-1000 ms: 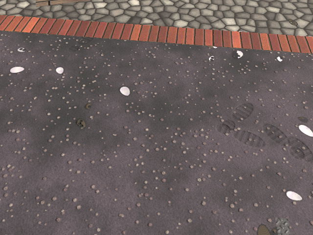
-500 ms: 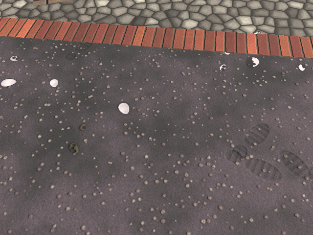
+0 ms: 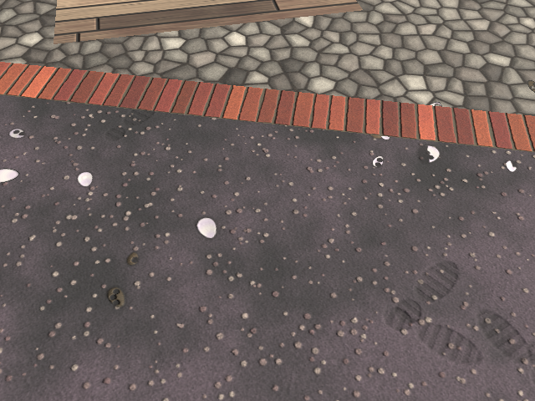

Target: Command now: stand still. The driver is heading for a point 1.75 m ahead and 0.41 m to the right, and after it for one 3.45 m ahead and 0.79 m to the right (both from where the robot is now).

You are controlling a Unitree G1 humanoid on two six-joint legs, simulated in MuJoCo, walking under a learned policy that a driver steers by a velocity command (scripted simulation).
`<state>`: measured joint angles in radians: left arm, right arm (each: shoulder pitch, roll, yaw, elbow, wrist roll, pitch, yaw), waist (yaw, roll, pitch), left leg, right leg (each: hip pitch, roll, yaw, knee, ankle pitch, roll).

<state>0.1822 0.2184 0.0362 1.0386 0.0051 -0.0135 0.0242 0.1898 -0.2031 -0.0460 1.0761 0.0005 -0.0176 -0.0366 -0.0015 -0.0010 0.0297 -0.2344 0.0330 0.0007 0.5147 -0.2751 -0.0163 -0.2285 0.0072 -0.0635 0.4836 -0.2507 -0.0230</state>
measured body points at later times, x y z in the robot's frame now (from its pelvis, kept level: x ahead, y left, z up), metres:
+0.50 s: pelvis +0.01 +0.00 +0.00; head +0.02 +0.00 +0.45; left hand +0.05 +0.25 -0.15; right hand +0.05 -0.25 -0.15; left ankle +0.00 +0.13 -0.74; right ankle +0.00 -0.11 -0.74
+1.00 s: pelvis +0.00 +0.00 +0.00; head +0.02 +0.00 +0.45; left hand +0.02 +0.23 -0.16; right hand +0.01 -0.24 -0.16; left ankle +0.00 +0.13 -0.74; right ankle +0.00 -0.11 -0.74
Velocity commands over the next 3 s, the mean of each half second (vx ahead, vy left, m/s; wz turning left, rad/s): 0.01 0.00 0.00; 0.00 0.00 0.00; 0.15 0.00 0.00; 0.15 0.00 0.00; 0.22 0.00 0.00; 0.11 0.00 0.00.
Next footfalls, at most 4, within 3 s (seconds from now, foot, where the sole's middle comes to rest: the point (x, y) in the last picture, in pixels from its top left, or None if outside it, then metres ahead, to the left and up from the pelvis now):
1.86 right None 0.32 -0.05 -0.77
2.12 left None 0.23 0.18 -0.77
2.46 right None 0.40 -0.09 -0.77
2.80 left None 0.48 0.14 -0.77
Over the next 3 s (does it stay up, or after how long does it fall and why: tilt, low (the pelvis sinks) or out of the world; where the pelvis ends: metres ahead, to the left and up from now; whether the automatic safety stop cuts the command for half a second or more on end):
stays up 0.41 0.02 -0.01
